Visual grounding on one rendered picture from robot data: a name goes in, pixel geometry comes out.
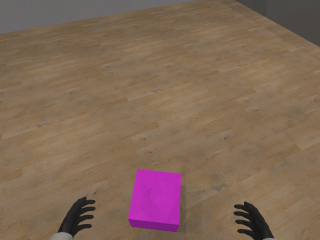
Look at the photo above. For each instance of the carton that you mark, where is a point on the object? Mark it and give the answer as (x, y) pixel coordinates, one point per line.
(155, 202)

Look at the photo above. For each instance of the left robot hand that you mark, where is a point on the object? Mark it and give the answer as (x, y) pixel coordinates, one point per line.
(73, 218)

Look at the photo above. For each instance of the right robot hand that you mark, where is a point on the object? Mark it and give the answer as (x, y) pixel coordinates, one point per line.
(259, 228)

